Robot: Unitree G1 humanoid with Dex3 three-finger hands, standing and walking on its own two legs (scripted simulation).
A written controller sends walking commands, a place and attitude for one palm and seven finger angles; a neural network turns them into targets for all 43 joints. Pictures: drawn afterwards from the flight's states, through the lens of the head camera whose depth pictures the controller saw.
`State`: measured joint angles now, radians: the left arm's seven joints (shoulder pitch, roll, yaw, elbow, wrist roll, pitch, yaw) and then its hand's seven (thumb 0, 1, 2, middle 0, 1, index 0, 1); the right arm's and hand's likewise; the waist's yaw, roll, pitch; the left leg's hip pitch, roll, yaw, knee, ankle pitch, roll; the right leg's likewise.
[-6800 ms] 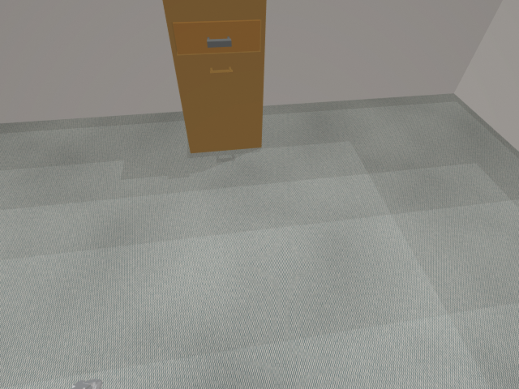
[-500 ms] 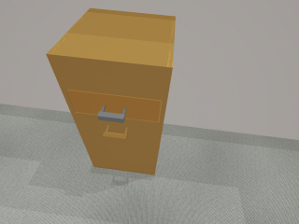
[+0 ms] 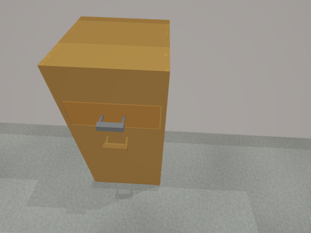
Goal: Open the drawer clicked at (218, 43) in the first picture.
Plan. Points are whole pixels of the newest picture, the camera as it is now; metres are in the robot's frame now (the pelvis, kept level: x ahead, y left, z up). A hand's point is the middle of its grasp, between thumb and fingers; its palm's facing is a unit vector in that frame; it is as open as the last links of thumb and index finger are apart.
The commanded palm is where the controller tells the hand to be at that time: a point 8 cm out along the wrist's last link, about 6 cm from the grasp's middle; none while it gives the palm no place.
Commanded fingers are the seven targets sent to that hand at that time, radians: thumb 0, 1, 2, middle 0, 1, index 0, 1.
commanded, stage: look again from close up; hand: left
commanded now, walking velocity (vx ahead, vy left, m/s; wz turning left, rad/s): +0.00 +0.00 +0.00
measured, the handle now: (111, 122) +0.54 +0.20 -0.10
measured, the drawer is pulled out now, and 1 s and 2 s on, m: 0.00 0.00 0.00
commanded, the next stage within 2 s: shuffle to correct the standing spot in 0.34 s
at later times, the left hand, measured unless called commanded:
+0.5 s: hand out of the picture -0.03 +0.20 -0.17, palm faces +0.01 -0.98 -0.18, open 7.4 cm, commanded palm none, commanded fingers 0.00 0.90 0.90 -0.20 -0.30 -0.20 -0.30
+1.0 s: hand out of the picture -0.03 +0.15 -0.17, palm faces +0.09 -0.99 -0.13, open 7.4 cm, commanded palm none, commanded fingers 0.00 0.90 0.90 -0.20 -0.30 -0.20 -0.30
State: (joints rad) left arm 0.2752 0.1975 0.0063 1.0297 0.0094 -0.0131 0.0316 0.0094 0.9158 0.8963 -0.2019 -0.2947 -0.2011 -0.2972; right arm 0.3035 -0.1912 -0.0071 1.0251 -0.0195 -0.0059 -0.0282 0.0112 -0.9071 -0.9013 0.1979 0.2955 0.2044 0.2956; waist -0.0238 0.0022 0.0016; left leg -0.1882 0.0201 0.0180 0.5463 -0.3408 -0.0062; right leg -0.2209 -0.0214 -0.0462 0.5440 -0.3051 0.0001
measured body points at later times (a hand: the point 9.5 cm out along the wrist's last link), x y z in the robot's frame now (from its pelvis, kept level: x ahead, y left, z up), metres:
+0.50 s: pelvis -0.04 +0.02 +0.01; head -0.05 +0.03 +0.46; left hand -0.03 +0.25 -0.15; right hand -0.02 -0.21 -0.15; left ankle -0.03 +0.12 -0.73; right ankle -0.01 -0.12 -0.73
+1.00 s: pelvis +0.02 +0.01 +0.00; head +0.03 +0.02 +0.45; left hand -0.03 +0.20 -0.16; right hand +0.01 -0.20 -0.16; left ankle -0.03 +0.12 -0.73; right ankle -0.01 -0.12 -0.73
